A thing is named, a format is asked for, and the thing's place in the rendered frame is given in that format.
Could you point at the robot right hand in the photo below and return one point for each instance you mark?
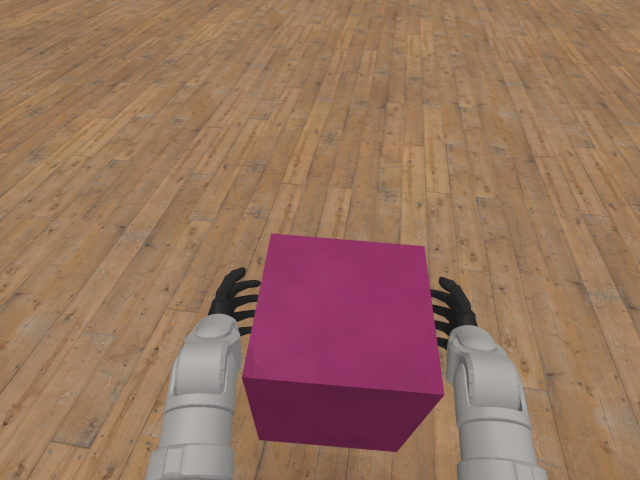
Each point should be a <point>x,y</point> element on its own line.
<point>459,312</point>

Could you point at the carton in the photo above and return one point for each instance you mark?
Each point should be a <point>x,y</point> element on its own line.
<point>343,349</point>

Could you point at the robot left hand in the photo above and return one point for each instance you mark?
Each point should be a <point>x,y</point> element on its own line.
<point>225,303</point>

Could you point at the robot right forearm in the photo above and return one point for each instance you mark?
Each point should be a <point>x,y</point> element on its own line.
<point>491,411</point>

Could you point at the robot left forearm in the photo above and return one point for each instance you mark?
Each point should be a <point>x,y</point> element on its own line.
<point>200,403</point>

